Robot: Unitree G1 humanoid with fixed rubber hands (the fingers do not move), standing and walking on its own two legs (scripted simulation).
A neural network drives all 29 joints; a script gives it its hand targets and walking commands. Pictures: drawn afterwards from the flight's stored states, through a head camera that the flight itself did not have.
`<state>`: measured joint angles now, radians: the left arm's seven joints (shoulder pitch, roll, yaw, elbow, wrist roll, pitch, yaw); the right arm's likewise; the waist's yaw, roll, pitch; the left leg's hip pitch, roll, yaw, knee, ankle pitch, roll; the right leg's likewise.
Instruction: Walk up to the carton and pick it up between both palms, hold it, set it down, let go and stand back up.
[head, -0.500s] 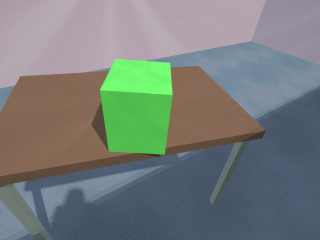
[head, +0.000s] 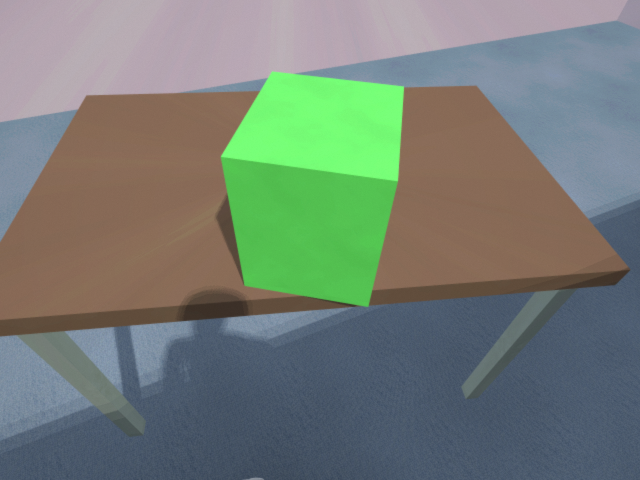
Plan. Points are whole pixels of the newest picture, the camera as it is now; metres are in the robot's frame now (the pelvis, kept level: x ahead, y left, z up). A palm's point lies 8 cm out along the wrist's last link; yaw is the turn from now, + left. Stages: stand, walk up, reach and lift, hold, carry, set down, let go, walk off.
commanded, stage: stand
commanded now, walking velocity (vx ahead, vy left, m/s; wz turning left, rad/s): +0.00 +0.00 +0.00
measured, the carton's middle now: (320, 190) +0.53 +0.01 +0.07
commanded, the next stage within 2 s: none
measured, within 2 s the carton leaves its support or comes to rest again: neither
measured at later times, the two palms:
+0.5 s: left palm out of the picture +0.15 +0.20 -0.10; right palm out of the picture +0.10 -0.31 -0.15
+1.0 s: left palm out of the picture +0.14 +0.20 -0.11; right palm out of the picture +0.15 -0.32 -0.11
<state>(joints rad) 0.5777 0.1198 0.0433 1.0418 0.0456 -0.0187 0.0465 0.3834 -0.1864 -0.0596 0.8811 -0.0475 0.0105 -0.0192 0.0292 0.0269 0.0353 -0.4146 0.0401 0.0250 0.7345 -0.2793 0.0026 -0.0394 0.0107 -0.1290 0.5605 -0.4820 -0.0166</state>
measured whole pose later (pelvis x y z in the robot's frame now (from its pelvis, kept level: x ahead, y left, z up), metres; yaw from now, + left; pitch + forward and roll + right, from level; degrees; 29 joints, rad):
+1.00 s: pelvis +0.08 -0.07 +0.01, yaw +1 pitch -2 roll +1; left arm 0.26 0.27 0.04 0.78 0.03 0.04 0.00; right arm 0.26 -0.22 -0.03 0.79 -0.04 0.01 -0.03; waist -0.01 -0.03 0.13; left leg -0.25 0.03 0.04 0.62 -0.34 -0.01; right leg -0.45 -0.05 0.02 0.95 -0.48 0.02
